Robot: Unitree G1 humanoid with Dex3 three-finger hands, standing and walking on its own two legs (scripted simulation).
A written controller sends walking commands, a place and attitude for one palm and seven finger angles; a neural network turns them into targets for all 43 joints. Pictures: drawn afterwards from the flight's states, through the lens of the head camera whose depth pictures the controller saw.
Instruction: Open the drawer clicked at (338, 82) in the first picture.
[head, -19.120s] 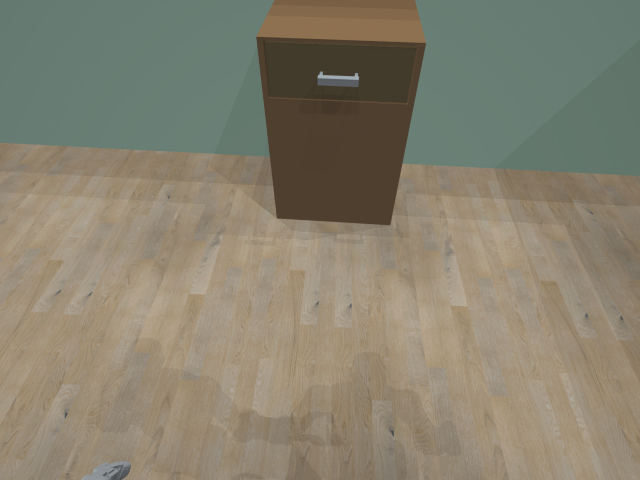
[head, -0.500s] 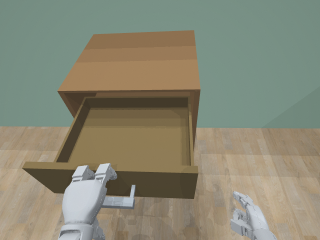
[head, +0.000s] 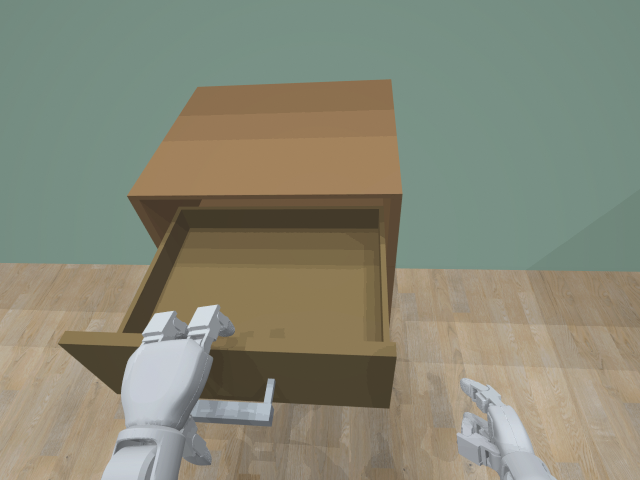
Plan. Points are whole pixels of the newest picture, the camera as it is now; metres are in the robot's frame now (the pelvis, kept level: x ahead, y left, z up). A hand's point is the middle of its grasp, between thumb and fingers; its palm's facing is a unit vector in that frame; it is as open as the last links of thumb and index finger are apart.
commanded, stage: lift the hand off the handle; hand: left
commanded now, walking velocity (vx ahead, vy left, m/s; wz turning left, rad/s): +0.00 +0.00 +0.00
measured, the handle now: (230, 398) +0.24 +0.18 -0.08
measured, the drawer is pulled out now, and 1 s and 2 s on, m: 0.30 0.30 0.30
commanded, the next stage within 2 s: draw the hand back to the body in 0.36 s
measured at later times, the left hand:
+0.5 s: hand (194, 382) +0.20 +0.18 +0.06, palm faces +0.08 -0.20 -0.98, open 13.9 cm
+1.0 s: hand (133, 378) +0.19 +0.23 +0.10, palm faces +0.10 -0.13 -0.99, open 13.8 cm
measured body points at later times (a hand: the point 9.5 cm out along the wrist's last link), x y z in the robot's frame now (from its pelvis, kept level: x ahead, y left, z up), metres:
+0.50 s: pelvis +0.01 +0.00 +0.01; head +0.01 -0.04 +0.45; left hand +0.19 +0.19 +0.12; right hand +0.24 -0.18 -0.08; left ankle -0.03 +0.13 -0.72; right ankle +0.02 -0.11 -0.72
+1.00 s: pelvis +0.01 +0.01 +0.01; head +0.01 -0.03 +0.46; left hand +0.17 +0.23 +0.15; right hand +0.24 -0.18 -0.08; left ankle -0.03 +0.13 -0.72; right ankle +0.02 -0.11 -0.72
